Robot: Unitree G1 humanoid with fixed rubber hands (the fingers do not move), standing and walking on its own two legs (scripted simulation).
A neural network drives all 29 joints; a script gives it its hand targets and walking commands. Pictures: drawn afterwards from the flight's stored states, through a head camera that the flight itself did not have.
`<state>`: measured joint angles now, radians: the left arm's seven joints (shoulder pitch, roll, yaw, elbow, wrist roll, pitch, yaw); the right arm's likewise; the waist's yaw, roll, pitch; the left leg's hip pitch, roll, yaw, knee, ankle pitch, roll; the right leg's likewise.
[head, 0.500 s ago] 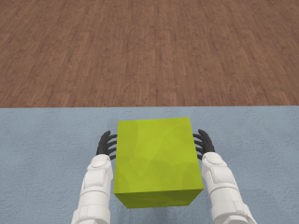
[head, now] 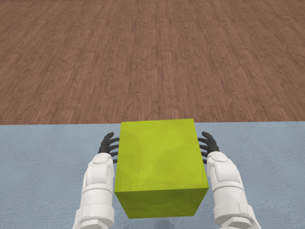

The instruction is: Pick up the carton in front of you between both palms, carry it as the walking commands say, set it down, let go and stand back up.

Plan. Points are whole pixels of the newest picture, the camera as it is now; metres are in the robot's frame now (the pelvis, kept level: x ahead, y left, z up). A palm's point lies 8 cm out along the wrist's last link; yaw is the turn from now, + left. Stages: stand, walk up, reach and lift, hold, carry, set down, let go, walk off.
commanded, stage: reach and lift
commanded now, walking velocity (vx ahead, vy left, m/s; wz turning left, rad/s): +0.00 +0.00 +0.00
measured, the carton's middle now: (159, 171) +0.30 +0.00 -0.05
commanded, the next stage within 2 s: hold in 0.72 s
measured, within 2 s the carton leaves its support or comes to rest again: neither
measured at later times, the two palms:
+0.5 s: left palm (105, 152) +0.31 +0.15 +0.04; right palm (213, 152) +0.31 -0.15 +0.03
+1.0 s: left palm (102, 151) +0.30 +0.15 +0.06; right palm (215, 151) +0.30 -0.15 +0.05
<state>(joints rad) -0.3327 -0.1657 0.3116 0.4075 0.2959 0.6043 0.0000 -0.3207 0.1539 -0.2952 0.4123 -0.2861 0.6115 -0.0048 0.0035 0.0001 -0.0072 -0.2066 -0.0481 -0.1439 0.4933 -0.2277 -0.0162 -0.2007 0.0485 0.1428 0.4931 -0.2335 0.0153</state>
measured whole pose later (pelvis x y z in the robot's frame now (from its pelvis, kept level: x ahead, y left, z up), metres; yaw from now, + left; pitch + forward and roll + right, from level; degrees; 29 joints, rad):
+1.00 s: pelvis +0.01 +0.00 +0.01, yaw +0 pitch -7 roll +0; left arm -0.27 -0.15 0.23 0.24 0.27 0.76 0.00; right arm -0.25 0.15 -0.22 0.24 -0.27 0.77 -0.01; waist 0.00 0.00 0.00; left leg -0.05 -0.04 -0.14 0.37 -0.19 -0.01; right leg -0.05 0.04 0.14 0.37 -0.20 0.01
